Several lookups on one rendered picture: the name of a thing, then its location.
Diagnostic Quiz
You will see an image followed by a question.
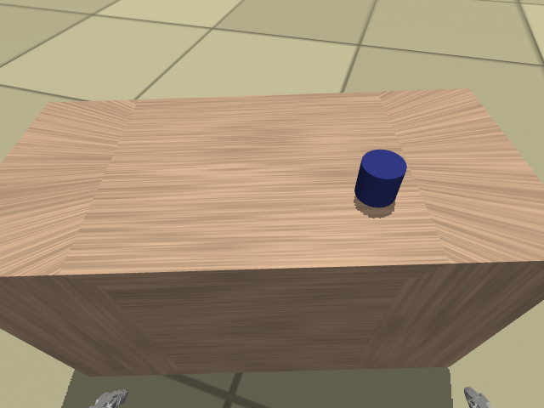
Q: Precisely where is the left robot hand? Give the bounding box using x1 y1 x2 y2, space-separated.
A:
88 389 128 408

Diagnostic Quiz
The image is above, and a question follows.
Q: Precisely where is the can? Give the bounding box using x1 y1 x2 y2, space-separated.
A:
354 150 407 207

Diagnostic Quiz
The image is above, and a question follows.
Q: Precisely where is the right robot hand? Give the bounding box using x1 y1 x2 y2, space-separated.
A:
464 387 491 408

